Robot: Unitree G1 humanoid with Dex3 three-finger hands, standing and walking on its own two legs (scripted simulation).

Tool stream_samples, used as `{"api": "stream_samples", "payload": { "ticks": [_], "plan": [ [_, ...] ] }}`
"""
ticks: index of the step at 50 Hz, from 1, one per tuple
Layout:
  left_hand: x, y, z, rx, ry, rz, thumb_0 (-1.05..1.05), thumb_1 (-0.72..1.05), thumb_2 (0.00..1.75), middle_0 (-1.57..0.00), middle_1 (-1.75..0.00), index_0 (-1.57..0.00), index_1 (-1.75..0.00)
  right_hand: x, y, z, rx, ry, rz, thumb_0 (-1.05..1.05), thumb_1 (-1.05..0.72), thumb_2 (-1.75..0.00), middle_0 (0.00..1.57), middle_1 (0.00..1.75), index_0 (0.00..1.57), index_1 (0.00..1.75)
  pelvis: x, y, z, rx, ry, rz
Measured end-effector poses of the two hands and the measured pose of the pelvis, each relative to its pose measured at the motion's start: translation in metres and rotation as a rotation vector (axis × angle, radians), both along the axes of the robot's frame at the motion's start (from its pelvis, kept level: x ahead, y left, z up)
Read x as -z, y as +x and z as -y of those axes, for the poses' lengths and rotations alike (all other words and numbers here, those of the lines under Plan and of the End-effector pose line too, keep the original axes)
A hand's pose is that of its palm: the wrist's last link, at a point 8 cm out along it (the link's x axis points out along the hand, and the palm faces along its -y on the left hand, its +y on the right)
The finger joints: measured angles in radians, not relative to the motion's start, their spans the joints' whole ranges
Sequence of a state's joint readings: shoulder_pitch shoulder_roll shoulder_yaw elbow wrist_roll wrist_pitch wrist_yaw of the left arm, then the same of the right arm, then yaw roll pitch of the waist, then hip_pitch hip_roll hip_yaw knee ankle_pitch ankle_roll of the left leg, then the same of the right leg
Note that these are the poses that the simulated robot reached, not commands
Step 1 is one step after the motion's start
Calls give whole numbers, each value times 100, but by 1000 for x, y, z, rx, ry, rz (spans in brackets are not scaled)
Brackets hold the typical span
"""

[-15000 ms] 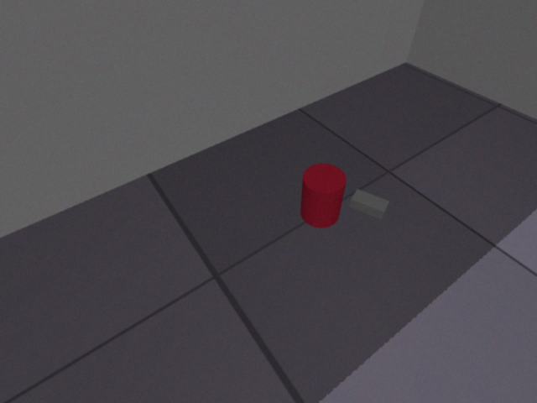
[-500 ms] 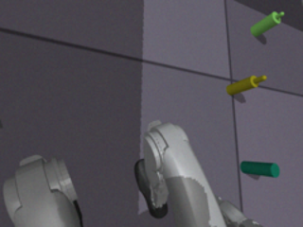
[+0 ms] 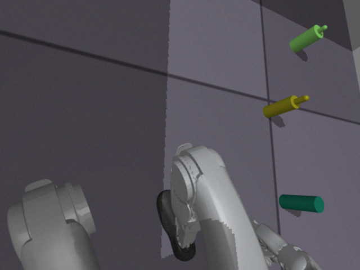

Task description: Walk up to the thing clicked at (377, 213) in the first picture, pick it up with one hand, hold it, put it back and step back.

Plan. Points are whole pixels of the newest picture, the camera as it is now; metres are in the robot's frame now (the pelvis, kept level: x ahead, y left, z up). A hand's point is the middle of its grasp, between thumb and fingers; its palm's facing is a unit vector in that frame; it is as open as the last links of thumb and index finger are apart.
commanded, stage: rest palm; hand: left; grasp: from above
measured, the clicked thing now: out of the picture +0.42 +0.38 -0.27
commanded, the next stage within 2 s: close in 0.42 s
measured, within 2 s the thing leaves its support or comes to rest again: neither
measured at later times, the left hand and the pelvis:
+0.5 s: hand out of the picture +0.40 +0.37 -0.24, palm faces -0.45 -0.18 -0.88, open 14.3 cm; pelvis +0.00 +0.00 +0.00, yaw -1 degrees
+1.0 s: hand out of the picture +0.41 +0.37 -0.24, palm faces -0.43 -0.15 -0.89, open 13.2 cm; pelvis +0.00 +0.00 +0.00, yaw -1 degrees
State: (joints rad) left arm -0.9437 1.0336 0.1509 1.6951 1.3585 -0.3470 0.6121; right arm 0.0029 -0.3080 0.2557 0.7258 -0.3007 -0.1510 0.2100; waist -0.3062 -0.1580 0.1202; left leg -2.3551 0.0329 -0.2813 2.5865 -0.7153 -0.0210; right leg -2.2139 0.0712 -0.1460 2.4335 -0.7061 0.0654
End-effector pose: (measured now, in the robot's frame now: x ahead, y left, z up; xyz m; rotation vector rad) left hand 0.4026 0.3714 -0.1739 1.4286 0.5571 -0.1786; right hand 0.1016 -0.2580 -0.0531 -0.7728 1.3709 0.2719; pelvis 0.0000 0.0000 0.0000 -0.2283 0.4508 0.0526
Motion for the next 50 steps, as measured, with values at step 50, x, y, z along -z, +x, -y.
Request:
{"api": "stream_samples", "payload": {
  "ticks": [50],
  "plan": [
    [5,9,1,-14,13,6,0,-36,90,-20,-91,-19,-91,-7,-17,-4,-9,19,-11,0,-89,-90,20,29,20,29,1,-3,-3,12,-18,18]
  ]
}}
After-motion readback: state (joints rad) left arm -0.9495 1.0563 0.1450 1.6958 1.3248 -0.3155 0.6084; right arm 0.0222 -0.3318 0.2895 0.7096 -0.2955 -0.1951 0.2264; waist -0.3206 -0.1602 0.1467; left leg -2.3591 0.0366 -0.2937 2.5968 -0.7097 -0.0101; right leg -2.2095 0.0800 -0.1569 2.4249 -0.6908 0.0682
